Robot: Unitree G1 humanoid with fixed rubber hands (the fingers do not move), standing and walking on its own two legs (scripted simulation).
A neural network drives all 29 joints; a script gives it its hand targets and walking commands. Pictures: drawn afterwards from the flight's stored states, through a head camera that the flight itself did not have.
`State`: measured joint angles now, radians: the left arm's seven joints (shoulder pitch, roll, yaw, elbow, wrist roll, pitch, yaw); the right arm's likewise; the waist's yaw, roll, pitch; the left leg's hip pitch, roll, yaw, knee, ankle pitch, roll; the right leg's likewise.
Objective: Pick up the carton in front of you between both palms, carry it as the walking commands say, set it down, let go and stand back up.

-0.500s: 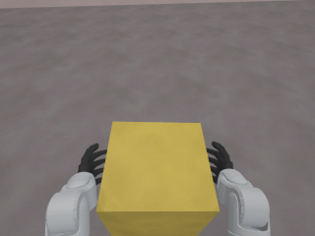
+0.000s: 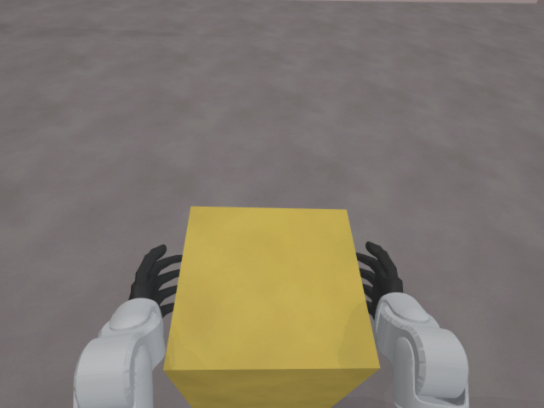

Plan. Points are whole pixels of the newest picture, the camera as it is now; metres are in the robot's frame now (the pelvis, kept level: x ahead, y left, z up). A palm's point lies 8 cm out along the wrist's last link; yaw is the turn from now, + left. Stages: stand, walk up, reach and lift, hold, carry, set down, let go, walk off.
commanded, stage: carry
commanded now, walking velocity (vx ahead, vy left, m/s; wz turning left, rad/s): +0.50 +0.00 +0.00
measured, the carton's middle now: (266, 315) +0.26 +0.00 +0.03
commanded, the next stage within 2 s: none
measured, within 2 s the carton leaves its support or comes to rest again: neither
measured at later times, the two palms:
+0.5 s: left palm (194, 151) +0.55 +0.12 +0.10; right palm (347, 152) +0.57 -0.18 +0.10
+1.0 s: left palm (192, 78) +0.88 +0.16 +0.09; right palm (307, 79) +0.88 -0.14 +0.10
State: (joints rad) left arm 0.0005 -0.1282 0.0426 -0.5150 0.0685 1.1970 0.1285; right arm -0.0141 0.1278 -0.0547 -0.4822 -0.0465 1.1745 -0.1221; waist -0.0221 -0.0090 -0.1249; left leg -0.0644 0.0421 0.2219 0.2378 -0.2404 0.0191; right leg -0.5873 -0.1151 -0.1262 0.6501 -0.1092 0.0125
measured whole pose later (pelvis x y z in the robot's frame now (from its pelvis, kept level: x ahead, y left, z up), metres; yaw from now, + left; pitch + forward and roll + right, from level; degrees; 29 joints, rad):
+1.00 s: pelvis +0.64 +0.01 +0.00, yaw +0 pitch +4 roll -1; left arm -0.01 -0.13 0.04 -0.55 0.07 1.20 0.13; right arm -0.01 0.13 -0.05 -0.53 -0.04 1.18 -0.12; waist -0.01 -0.01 -0.09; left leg -0.01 0.04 0.22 0.21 -0.26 0.02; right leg -0.61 -0.11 -0.13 0.67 -0.08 0.01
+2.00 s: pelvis +1.29 +0.03 +0.00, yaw +0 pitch +4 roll -2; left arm -0.03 -0.13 0.03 -0.55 0.08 1.21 0.12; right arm -0.03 0.13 -0.06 -0.54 -0.05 1.18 -0.12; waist 0.00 -0.01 -0.06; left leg -0.06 0.04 0.21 0.22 -0.23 0.04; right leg -0.62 -0.11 -0.12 0.75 -0.11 0.02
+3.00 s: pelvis +1.54 +0.03 -0.02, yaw +2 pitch +3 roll +0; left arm -0.06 -0.13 0.06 -0.33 0.11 1.16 0.09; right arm -0.07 0.13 -0.08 -0.32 -0.12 1.15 -0.09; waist 0.00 0.01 -0.11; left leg -0.18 0.05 0.13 0.51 -0.37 0.00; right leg -0.28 -0.07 -0.20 0.53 -0.28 -0.01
